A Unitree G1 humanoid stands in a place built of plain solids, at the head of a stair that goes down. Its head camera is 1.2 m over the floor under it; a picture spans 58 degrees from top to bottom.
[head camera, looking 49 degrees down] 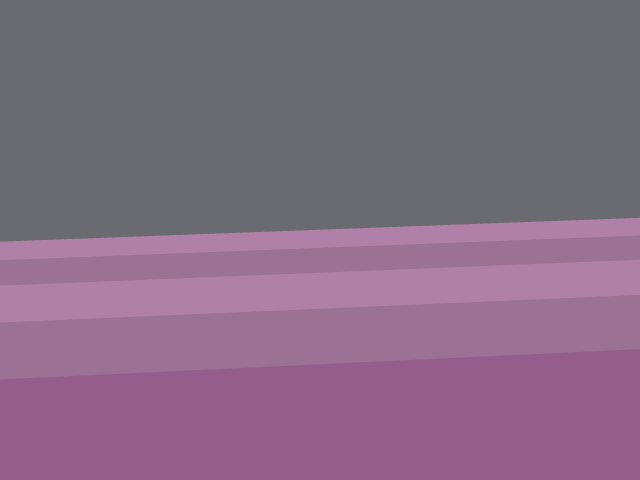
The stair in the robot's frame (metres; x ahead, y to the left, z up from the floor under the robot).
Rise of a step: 0.20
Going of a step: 0.31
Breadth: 7.10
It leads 3 degrees to the left of straight ahead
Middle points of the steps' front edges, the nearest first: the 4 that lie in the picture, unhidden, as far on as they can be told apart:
0.82 1.02 -0.19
1.13 1.03 -0.39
1.45 1.05 -0.59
1.76 1.07 -0.78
